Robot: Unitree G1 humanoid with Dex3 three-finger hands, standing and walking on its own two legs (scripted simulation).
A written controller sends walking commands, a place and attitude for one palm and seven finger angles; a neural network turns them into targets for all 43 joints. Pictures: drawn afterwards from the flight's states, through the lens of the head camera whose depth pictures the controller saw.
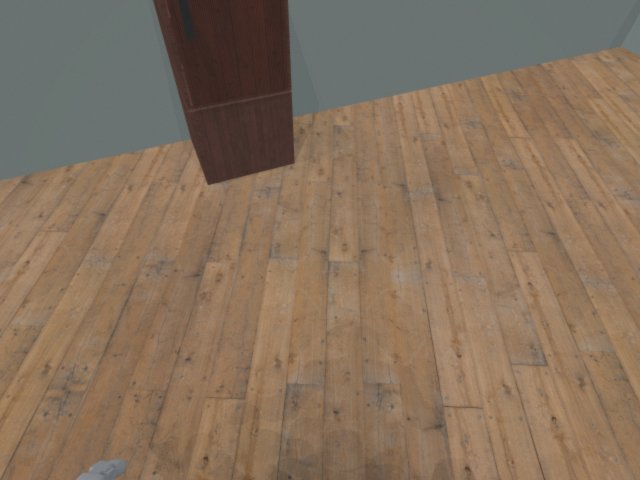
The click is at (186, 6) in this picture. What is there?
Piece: cupboard door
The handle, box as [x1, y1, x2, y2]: [178, 0, 194, 38]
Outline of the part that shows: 178,0 187,38 194,38 187,1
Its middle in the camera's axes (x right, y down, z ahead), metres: -0.45 -0.74 +1.28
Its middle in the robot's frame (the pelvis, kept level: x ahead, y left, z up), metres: +1.44 +0.52 -0.01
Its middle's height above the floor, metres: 0.76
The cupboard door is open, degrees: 0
